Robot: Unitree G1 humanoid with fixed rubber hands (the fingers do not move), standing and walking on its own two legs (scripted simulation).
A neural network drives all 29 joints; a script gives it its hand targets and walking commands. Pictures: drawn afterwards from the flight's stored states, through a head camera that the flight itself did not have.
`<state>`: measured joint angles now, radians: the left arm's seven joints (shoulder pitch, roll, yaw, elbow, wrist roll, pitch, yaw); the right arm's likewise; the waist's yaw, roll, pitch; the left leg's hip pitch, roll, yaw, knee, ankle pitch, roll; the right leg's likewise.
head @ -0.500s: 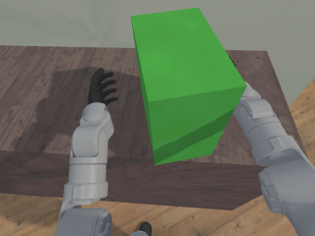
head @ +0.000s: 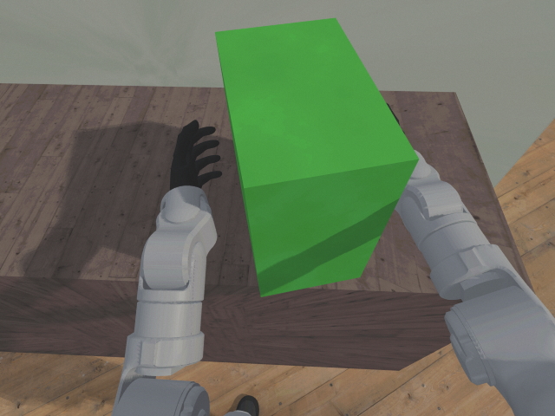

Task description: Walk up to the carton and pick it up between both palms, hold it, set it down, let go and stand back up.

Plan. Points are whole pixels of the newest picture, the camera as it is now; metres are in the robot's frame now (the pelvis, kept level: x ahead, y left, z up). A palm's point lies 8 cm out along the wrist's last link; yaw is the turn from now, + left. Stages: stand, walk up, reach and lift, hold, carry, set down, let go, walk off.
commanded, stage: reach and lift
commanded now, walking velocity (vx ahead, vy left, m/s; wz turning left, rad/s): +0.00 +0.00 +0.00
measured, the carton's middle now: (295, 168) +0.44 +0.09 +0.09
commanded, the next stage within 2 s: none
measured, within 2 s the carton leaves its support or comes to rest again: leaves its support in 1.26 s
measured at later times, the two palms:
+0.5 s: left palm (195, 188) +0.36 +0.20 +0.12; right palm (387, 155) +0.47 -0.04 +0.12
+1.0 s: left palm (193, 184) +0.36 +0.20 +0.13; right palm (386, 154) +0.46 -0.04 +0.12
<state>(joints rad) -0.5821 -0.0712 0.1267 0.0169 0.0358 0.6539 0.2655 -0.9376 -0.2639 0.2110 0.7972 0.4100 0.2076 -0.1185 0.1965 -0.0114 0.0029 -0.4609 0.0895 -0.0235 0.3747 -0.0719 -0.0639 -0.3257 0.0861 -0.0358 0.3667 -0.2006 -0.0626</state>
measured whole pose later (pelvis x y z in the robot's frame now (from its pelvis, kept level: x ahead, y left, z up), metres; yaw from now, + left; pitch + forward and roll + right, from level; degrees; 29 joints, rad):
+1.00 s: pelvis -0.01 +0.00 +0.00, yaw +0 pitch +10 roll -2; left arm -0.62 -0.07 0.11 -0.02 0.04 0.69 0.31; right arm -0.95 -0.24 0.21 0.74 0.39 0.24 -0.19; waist 0.17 -0.02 0.01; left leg -0.50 0.09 -0.04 0.39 -0.06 -0.07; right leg -0.37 0.09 -0.06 0.39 -0.20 -0.07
